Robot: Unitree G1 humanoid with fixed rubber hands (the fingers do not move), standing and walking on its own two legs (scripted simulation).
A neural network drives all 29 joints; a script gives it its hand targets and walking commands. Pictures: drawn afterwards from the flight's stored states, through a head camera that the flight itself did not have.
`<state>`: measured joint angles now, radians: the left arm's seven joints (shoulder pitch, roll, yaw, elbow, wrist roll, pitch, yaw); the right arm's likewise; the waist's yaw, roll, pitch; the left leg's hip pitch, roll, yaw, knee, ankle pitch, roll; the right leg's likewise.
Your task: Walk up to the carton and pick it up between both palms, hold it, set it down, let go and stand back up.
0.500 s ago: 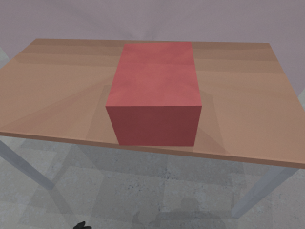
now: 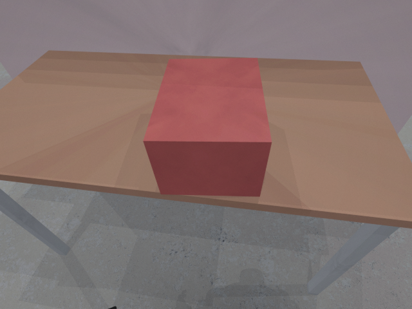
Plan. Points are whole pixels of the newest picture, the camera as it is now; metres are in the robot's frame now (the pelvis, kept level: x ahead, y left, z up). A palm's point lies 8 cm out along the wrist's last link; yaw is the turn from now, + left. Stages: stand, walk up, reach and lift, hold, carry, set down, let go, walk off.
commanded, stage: stand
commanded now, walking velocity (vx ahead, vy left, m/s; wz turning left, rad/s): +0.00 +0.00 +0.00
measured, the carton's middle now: (211, 123) +0.50 +0.02 +0.07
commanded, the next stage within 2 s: none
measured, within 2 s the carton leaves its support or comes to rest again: neither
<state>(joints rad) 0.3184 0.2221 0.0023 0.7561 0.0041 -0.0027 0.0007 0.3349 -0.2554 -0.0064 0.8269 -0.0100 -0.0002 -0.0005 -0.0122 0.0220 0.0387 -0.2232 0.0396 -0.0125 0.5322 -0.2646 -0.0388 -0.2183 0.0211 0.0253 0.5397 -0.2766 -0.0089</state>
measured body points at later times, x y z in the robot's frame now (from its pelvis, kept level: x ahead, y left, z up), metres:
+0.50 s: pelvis +0.00 +0.01 +0.00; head +0.00 +0.00 +0.45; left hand +0.06 +0.26 -0.13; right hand +0.04 -0.25 -0.14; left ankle +0.02 +0.14 -0.73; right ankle +0.01 -0.11 -0.73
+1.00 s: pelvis +0.00 +0.01 +0.00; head +0.00 +0.01 +0.45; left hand +0.03 +0.26 -0.14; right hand +0.02 -0.24 -0.14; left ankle +0.02 +0.14 -0.73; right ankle +0.01 -0.12 -0.73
